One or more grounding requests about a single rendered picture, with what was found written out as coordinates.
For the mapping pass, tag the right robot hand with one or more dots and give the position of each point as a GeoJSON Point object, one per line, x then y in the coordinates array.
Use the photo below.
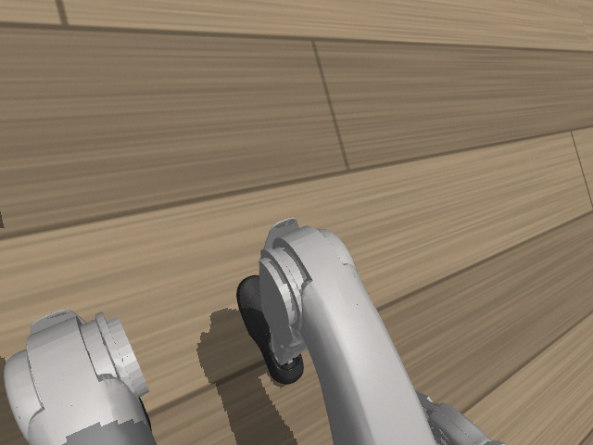
{"type": "Point", "coordinates": [449, 426]}

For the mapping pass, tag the right robot foot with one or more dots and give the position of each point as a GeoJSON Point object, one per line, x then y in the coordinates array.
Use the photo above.
{"type": "Point", "coordinates": [248, 300]}

